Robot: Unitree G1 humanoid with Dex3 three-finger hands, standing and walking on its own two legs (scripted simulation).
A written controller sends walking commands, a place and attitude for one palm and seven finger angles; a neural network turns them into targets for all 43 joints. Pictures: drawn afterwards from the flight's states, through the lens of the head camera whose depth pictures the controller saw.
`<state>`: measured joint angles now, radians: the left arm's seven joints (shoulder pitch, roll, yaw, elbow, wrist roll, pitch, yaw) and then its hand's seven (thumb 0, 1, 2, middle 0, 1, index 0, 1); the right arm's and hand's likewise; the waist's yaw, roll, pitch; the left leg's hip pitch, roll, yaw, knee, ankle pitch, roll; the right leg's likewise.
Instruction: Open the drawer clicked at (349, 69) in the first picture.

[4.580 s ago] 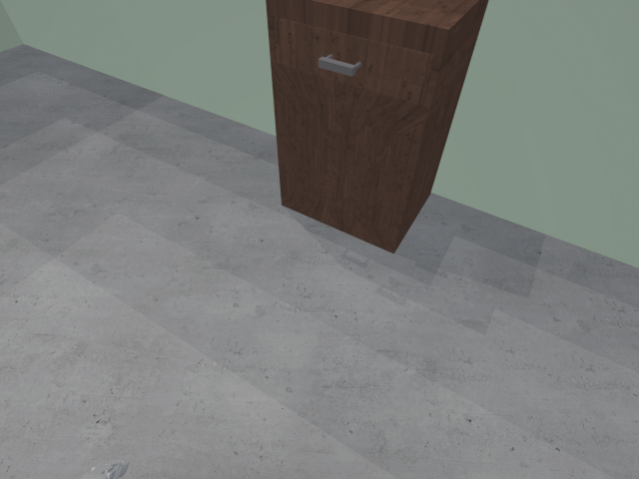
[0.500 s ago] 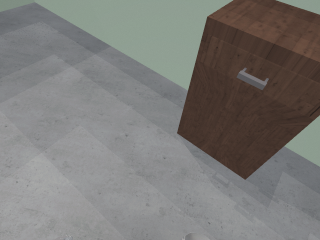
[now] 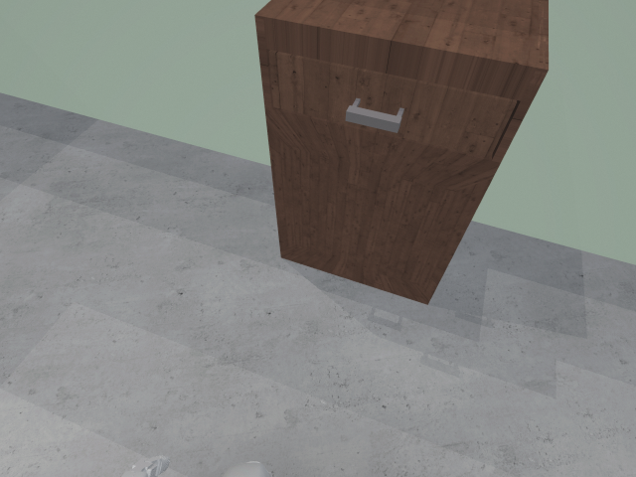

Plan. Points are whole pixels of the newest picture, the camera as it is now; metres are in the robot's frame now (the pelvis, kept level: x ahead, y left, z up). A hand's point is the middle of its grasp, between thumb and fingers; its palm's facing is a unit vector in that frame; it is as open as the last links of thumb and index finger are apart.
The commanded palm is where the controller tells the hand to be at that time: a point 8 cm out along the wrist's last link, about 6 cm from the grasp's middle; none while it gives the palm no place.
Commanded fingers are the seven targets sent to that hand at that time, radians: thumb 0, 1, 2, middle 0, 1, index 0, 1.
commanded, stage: turn to face it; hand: left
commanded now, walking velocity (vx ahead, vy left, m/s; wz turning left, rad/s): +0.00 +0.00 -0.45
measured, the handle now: (375, 113) +0.81 -0.08 -0.02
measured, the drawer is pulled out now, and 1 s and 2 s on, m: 0.00 0.00 0.00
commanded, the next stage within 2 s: take the last steps up to it in 0.34 s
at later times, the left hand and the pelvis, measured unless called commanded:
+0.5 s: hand out of the picture +0.12 +0.16 -0.16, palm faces -0.23 -0.94 -0.25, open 7.4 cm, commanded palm none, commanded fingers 0.00 0.90 0.90 -0.20 -0.30 -0.20 -0.30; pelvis -0.02 -0.01 -0.01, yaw -13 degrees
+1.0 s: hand out of the picture +0.07 +0.17 -0.18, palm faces -0.22 -0.97 -0.13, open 7.4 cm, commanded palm none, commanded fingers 0.00 0.90 0.90 -0.20 -0.30 -0.20 -0.30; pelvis +0.08 +0.00 +0.00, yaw -17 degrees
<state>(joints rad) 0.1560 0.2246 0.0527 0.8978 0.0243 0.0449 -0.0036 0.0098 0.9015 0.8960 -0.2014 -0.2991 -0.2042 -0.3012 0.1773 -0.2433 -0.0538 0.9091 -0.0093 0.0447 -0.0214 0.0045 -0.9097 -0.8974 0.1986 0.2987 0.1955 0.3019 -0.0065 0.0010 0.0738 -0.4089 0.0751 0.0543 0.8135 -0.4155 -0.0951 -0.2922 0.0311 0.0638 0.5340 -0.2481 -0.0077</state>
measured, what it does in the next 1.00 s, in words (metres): steps on the spot, turning right: left foot, then right foot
